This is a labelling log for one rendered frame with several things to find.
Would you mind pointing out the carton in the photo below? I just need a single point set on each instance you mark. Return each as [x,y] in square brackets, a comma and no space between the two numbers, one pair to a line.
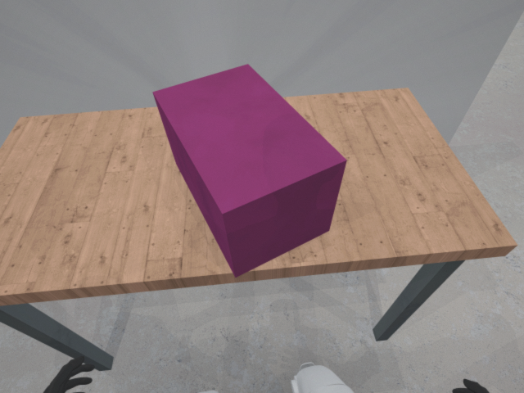
[265,180]

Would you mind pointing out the table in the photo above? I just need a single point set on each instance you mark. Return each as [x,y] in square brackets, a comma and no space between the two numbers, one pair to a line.
[93,204]

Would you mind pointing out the robot right shin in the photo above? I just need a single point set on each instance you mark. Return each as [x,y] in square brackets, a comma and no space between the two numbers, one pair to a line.
[306,365]

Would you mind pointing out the robot left hand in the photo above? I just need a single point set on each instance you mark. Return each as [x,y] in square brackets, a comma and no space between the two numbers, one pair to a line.
[61,383]

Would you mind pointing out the robot right thigh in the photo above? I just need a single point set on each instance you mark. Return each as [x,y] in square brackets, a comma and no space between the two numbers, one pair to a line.
[318,379]

